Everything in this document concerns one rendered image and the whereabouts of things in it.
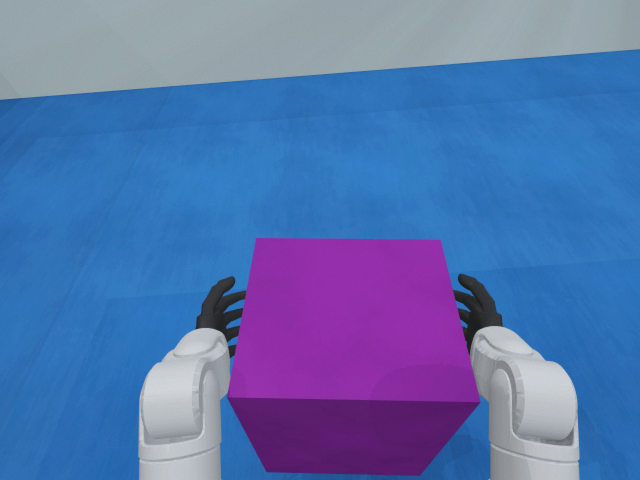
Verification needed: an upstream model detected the robot left forearm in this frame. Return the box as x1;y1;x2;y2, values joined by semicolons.
138;328;231;480

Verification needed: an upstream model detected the right robot hand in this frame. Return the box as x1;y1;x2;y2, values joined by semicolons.
453;274;503;357

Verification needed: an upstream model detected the carton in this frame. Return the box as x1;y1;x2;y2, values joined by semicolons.
227;238;481;476

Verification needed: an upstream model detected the robot right forearm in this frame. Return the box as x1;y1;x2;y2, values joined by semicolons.
470;326;580;480

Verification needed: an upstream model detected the left robot hand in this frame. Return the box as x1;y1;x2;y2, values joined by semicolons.
195;276;247;358

